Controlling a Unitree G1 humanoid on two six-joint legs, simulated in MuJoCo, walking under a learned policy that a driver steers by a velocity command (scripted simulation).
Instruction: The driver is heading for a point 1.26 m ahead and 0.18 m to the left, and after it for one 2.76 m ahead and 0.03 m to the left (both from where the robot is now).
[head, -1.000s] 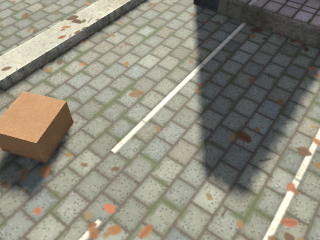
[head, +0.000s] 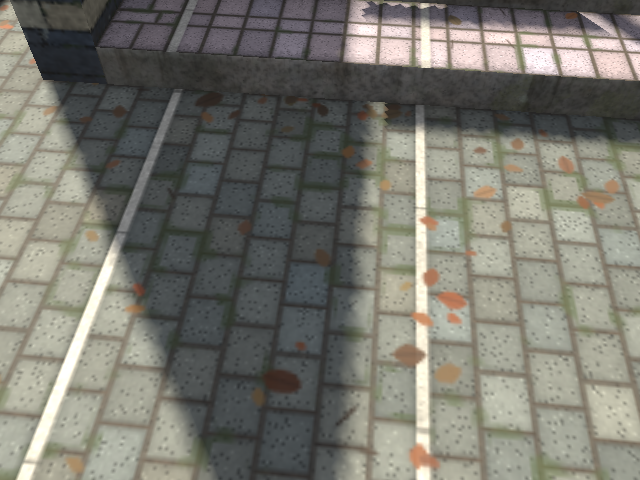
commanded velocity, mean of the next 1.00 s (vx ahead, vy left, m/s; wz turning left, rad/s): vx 0.50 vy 0.00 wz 0.23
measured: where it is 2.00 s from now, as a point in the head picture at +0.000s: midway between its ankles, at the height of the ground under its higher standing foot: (265, 254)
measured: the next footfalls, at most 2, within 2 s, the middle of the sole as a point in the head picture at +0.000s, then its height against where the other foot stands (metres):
right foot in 0.34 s outside the picture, level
left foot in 0.88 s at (280, 422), level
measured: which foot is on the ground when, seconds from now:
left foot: down 0.00-0.36, up 0.38-0.86, down 0.88-1.00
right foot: up 0.00-0.32, down 0.34-0.88, up 0.90-1.00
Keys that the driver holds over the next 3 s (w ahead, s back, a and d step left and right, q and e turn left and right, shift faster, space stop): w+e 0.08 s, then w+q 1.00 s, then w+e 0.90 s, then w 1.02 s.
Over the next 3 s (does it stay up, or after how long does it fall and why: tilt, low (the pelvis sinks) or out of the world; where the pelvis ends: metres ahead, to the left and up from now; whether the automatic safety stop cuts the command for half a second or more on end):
stays up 1.56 0.15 0.00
